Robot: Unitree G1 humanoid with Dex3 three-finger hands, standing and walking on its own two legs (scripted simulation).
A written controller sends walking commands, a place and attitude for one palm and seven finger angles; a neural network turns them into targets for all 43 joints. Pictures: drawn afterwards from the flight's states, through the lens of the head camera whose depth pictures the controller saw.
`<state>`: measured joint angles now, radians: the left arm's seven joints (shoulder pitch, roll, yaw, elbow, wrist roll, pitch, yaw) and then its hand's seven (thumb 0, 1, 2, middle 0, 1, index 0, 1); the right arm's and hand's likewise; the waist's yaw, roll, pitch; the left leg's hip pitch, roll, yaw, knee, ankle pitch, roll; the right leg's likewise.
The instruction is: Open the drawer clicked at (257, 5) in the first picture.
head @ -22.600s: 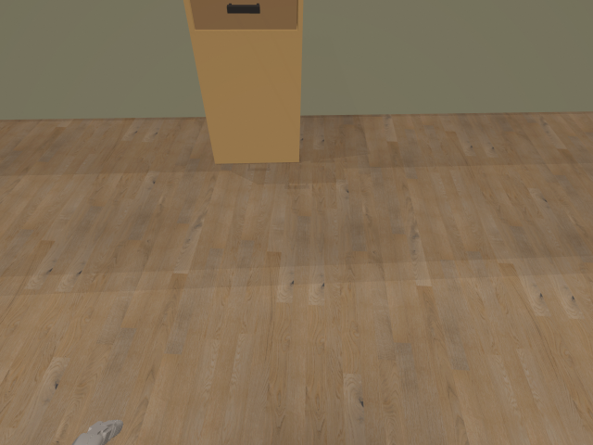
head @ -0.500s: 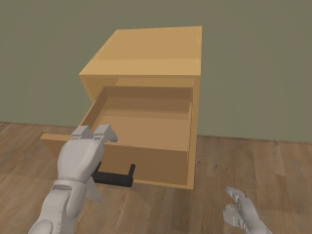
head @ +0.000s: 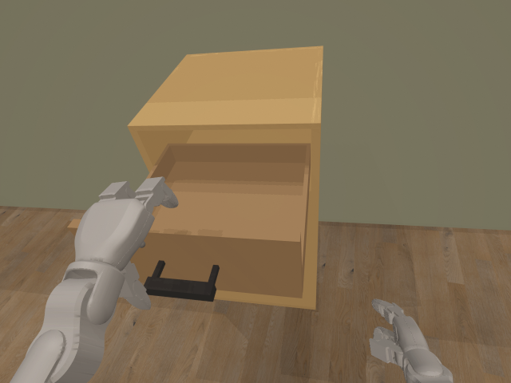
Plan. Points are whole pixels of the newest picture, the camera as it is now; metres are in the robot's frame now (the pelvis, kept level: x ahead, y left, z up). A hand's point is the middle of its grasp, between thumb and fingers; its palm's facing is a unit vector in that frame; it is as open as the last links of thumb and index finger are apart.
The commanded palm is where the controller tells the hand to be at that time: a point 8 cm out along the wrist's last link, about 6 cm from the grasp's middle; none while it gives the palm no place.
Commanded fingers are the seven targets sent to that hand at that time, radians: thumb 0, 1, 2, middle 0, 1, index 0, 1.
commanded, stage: draw the hand back to the body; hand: left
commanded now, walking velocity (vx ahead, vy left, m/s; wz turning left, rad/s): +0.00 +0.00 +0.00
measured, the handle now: (183, 278) +0.28 +0.19 +0.00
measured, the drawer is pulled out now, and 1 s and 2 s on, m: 0.30 0.30 0.30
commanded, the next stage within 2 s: step back with the hand held close in 1.62 s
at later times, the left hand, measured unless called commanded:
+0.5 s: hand (121, 257) +0.23 +0.22 +0.14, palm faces +0.12 -0.09 -0.99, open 13.8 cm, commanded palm +0.18 +0.23 +0.20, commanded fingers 0.00 -0.50 0.30 -0.30 -1.20 -0.30 -1.20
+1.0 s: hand (104, 235) +0.23 +0.22 +0.19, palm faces +0.38 -0.86 -0.36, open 12.3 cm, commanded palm +0.17 +0.27 +0.20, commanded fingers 0.00 0.20 0.60 -0.25 -0.75 -0.25 -0.75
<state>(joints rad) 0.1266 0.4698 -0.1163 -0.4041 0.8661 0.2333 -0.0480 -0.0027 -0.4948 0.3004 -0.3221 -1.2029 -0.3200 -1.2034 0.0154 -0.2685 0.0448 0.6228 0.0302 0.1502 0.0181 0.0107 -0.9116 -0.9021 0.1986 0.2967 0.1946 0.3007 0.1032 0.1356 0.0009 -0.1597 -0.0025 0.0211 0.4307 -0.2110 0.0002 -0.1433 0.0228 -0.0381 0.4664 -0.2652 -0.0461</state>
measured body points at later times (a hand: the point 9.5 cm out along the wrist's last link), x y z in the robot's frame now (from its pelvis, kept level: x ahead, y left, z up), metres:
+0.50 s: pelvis +0.00 +0.01 +0.00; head +0.00 -0.05 +0.45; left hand +0.22 +0.22 +0.20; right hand +0.24 -0.19 -0.10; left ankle +0.02 +0.12 -0.74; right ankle +0.00 -0.09 -0.74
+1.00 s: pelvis +0.03 +0.01 +0.00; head +0.03 -0.01 +0.45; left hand +0.20 +0.26 +0.21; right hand +0.23 -0.20 -0.09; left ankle +0.02 +0.12 -0.74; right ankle +0.00 -0.09 -0.74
